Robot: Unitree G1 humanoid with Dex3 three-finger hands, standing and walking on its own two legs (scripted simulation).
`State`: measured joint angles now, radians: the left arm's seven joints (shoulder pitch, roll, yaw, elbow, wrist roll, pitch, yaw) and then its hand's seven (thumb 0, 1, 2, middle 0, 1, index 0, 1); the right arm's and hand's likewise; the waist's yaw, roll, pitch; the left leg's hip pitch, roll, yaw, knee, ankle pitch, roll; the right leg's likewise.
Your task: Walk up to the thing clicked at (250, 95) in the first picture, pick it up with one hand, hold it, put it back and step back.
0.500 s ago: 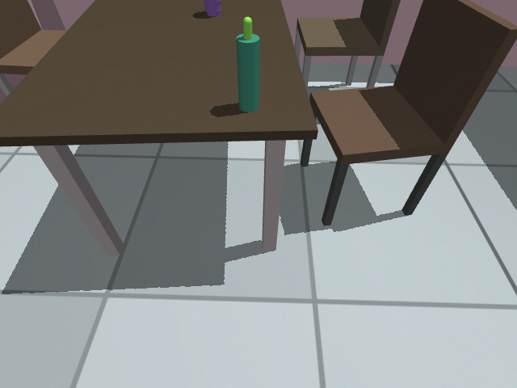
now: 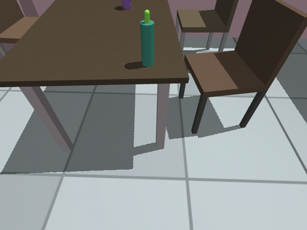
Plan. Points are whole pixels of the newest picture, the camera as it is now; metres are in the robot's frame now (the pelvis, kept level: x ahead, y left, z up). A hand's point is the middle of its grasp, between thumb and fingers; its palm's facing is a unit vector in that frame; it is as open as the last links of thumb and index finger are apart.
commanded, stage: stand
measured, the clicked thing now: (147, 39) +0.85 +0.04 +0.08
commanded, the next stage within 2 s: walk up in 0.62 s
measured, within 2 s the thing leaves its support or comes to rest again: neither
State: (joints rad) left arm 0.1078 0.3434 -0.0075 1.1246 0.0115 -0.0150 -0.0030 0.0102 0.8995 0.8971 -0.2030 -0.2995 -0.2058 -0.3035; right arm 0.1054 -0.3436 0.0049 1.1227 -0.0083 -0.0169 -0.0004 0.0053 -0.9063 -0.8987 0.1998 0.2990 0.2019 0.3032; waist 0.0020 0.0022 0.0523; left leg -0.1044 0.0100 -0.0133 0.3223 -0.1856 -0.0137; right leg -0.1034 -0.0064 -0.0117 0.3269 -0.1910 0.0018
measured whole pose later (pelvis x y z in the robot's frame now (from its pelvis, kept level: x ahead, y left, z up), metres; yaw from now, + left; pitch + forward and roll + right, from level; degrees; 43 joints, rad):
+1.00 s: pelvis +0.05 +0.11 -0.04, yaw +6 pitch -3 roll -2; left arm 0.29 0.48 0.09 0.97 0.04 -0.05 0.04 0.01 0.89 0.90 -0.21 -0.30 -0.21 -0.30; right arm 0.22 -0.44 -0.13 0.90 -0.06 0.06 0.12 0.01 -0.91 -0.90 0.20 0.30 0.20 0.30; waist 0.01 0.04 0.13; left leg -0.40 0.08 -0.03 0.71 -0.24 -0.03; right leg -0.10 -0.18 -0.05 0.61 -0.44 0.05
